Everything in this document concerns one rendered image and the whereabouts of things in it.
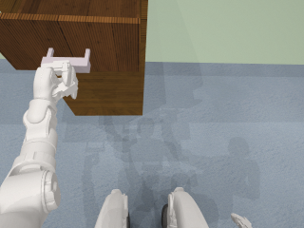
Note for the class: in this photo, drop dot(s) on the robot left upper arm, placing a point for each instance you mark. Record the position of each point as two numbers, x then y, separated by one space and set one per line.
27 199

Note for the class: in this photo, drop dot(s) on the robot right hand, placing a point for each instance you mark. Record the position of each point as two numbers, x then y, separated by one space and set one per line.
240 221

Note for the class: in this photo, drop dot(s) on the handle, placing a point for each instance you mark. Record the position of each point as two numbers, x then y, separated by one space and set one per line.
80 64

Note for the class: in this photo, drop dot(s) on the robot left forearm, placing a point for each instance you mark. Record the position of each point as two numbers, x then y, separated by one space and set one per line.
40 143

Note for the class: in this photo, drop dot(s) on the cabinet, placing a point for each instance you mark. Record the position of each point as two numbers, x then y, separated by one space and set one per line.
105 93

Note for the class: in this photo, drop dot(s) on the robot left thigh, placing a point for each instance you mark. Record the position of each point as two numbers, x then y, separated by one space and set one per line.
113 212

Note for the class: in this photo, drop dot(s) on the robot left hand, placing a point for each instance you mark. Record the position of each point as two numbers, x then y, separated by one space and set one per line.
46 81

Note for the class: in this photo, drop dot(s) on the robot right shin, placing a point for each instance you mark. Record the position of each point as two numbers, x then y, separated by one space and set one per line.
172 222

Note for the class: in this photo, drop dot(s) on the drawer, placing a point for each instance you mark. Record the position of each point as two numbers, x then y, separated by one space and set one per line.
111 29

